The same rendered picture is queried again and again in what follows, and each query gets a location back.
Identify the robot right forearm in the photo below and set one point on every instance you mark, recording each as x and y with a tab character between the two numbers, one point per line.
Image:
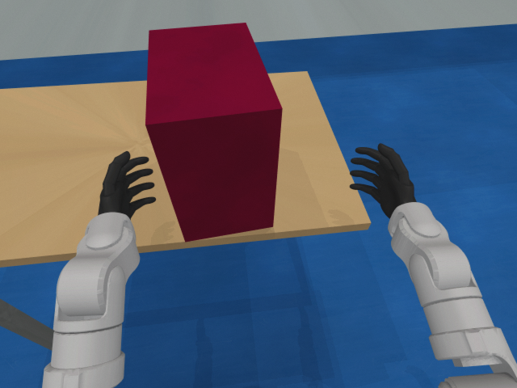
460	324

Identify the robot right upper arm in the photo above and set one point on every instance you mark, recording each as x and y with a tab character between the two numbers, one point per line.
487	380

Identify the robot left forearm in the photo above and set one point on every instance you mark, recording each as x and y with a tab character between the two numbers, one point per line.
89	308

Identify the table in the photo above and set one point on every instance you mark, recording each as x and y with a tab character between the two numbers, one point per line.
56	144

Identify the right robot hand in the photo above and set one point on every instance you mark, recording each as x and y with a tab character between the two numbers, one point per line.
393	184

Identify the left robot hand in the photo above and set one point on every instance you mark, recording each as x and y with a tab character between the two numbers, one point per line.
116	196

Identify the carton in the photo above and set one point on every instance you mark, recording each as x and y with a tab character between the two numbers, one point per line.
214	122

